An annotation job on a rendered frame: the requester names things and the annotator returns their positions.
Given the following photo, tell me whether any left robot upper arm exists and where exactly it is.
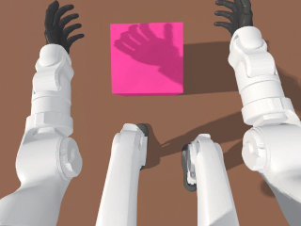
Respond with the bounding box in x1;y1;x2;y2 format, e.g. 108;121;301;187
0;136;83;226

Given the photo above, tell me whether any right robot hand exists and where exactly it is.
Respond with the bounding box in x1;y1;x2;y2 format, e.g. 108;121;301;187
214;0;253;37

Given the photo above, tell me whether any left robot hand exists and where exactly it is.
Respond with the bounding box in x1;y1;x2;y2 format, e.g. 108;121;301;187
44;0;85;54

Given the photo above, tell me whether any right robot forearm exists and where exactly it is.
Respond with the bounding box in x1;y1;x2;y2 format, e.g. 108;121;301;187
228;26;301;127

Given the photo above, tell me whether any robot left shin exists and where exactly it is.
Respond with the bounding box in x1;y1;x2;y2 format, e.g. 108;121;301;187
111;123;143;151

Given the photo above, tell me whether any right robot upper arm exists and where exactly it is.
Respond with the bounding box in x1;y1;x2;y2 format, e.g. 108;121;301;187
242;124;301;226

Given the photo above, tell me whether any right robot foot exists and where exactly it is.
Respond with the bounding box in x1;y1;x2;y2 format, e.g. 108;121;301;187
181;143;197;192

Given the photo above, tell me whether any left robot forearm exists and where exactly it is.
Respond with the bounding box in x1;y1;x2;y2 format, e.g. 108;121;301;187
15;43;74;181

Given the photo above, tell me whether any carton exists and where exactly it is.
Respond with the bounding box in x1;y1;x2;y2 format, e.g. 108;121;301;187
110;22;183;97

